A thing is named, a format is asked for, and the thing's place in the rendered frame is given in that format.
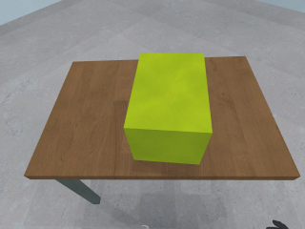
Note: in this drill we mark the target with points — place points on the right robot hand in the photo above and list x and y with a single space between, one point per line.
278 224

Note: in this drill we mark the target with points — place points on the carton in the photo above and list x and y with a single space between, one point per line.
169 117

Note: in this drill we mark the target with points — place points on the table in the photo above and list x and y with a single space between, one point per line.
84 137

